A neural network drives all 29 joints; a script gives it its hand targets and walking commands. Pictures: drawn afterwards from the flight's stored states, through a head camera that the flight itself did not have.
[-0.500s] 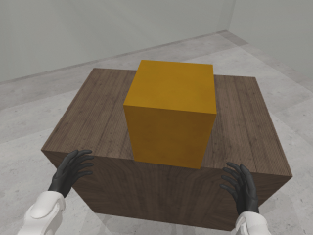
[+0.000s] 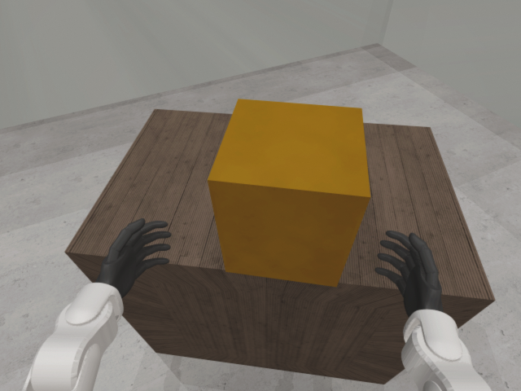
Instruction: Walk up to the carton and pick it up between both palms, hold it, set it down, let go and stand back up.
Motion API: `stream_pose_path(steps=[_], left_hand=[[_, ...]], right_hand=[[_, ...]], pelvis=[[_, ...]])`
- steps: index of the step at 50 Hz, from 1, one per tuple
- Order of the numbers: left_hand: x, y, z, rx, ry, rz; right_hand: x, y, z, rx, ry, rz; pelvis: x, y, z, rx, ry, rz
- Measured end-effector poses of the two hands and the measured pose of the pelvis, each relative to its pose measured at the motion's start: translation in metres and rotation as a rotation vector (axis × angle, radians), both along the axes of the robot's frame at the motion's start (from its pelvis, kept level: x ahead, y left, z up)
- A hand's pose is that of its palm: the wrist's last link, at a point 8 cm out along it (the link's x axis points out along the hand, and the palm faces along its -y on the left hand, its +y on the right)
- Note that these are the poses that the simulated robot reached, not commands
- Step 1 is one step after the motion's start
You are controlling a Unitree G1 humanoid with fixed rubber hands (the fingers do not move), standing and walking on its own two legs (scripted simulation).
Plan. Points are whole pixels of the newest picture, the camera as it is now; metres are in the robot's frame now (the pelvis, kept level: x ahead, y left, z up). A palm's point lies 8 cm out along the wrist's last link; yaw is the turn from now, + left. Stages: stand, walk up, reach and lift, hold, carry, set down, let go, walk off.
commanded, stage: reach and lift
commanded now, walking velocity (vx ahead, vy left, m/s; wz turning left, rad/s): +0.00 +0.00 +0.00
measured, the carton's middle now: (288, 195) +0.43 -0.02 +0.06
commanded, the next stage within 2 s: none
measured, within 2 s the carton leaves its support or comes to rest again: neither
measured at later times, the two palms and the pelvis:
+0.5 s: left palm (121, 213) +0.32 +0.22 +0.13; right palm (419, 230) +0.31 -0.19 +0.12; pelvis -0.01 +0.00 +0.00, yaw +0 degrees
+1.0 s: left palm (134, 148) +0.40 +0.21 +0.19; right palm (417, 175) +0.37 -0.19 +0.17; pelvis -0.01 +0.01 +0.00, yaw +0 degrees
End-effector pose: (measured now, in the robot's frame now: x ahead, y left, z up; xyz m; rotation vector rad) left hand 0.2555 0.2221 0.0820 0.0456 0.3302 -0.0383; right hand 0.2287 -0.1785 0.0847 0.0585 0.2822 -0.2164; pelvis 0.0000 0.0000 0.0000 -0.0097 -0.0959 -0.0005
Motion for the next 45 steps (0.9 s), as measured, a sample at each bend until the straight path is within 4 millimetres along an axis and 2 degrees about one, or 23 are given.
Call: stream_pose_path(steps=[13, 25, 35, 45], left_hand=[[0.037, 0.002, 0.037, -0.015, -0.055, -0.012], [0.068, 0.0, 0.052, -0.042, -0.034, -0.006], [0.098, 0.0, 0.077, -0.046, -0.061, -0.002], [0.127, -0.01, 0.098, -0.048, -0.072, -0.029]], right_hand=[[0.04, -0.006, 0.019, -0.024, -0.041, -0.009], [0.077, -0.008, 0.04, -0.012, -0.069, -0.025], [0.109, -0.004, 0.053, 0.005, -0.066, -0.024], [0.13, -0.005, 0.072, 0.003, -0.073, -0.043]], pelvis=[[-0.003, 0.003, 0.001, -0.005, 0.003, 0.0], [-0.01, 0.003, 0.001, -0.004, -0.004, 0.0], [-0.01, 0.003, 0.001, -0.004, -0.004, 0.0], [-0.009, 0.007, 0.002, -0.009, 0.003, 0.0]])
